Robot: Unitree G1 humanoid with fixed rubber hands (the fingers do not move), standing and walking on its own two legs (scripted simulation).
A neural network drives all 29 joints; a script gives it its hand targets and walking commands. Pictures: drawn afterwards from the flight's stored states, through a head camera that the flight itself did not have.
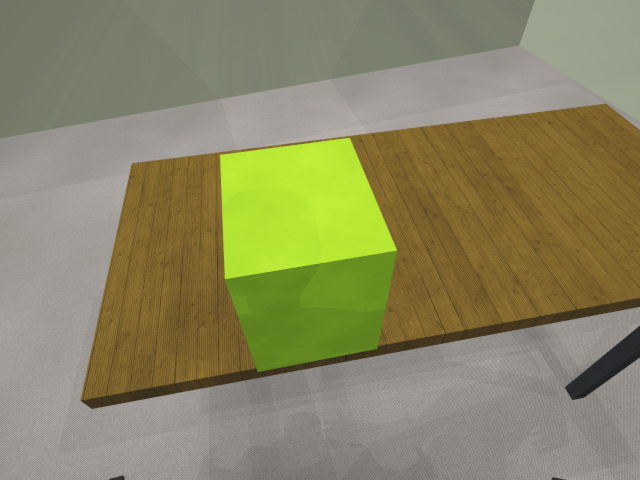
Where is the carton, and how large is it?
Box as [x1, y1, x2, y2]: [220, 138, 396, 371]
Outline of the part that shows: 349,138 220,155 225,280 258,371 373,349 377,347 396,249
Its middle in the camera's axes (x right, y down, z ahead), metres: -0.02 +0.02 +0.55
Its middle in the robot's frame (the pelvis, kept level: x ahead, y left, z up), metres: +0.40 +0.04 +0.04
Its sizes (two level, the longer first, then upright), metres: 0.208 0.179 0.231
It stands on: a table, 0.71 m high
